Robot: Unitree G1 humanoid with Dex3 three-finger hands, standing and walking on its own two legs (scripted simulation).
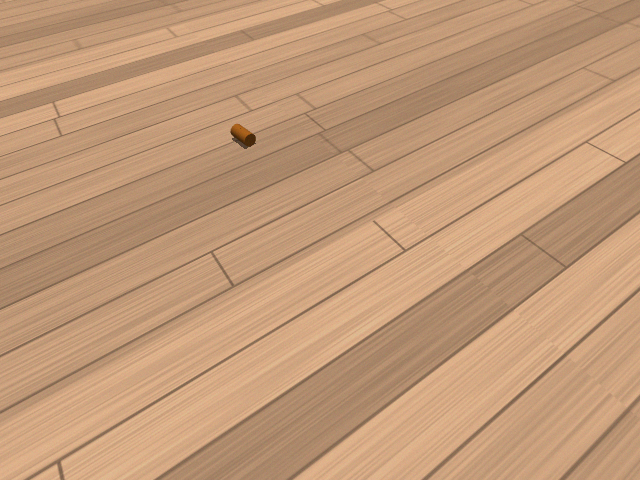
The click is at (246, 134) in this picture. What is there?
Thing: lying can
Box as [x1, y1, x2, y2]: [231, 124, 255, 146]
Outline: 233,125 231,128 232,135 248,146 254,142 255,137 252,133 239,124
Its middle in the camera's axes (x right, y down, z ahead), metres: -0.41 -0.58 +2.08
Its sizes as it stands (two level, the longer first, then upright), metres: 0.130 0.072 0.072
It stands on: the floor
